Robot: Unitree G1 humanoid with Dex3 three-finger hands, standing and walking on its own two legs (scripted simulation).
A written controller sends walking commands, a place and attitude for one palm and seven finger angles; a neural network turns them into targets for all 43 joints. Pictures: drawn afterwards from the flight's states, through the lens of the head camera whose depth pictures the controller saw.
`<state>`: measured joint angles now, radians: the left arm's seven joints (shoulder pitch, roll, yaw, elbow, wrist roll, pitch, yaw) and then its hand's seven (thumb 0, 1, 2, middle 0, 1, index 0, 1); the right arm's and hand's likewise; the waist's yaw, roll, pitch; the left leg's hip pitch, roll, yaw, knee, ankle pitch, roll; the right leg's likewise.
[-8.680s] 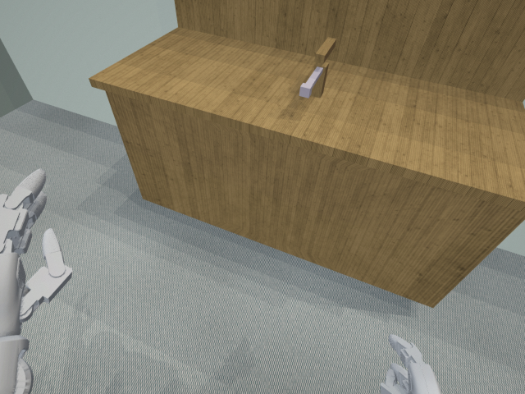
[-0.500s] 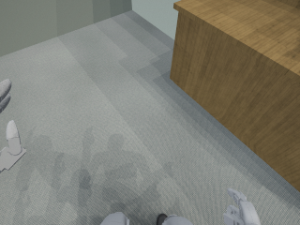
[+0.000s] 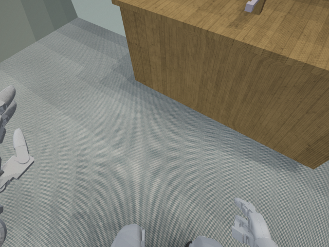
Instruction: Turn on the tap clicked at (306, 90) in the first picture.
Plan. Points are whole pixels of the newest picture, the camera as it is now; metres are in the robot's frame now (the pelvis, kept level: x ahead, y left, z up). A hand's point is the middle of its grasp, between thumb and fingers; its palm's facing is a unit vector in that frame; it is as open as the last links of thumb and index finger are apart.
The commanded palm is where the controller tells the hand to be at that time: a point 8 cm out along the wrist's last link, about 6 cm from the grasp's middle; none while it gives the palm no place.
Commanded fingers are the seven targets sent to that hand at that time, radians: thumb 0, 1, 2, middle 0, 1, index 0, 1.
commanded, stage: turn to face it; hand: left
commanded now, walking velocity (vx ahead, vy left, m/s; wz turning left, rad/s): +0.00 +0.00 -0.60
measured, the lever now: (249, 6) +0.96 -0.28 +0.06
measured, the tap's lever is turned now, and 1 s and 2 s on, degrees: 0 0 0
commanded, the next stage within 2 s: take the last steps up to it in 1.48 s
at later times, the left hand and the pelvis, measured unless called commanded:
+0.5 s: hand (92, 164) +0.22 +0.13 +0.18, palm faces +0.13 -0.87 -0.48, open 7.4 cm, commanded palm +0.18 +0.18 +0.19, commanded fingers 0.00 0.90 0.90 -0.20 -0.30 -0.20 -0.30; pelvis -0.06 -0.03 +0.00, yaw -18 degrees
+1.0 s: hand (135, 184) +0.20 +0.05 +0.18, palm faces -0.12 -0.90 -0.43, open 7.4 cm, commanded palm +0.17 +0.11 +0.19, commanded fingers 0.00 0.90 0.90 -0.20 -0.30 -0.20 -0.30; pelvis -0.12 -0.03 +0.01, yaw -34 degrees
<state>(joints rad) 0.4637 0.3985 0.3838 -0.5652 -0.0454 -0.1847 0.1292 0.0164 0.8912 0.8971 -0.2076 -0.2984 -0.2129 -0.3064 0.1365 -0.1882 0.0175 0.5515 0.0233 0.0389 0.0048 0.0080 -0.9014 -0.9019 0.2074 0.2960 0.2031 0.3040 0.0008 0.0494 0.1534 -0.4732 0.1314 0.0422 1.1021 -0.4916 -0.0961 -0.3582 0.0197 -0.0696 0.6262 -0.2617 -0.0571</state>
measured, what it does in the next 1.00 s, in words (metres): walks backwards, turning right: left foot, then right foot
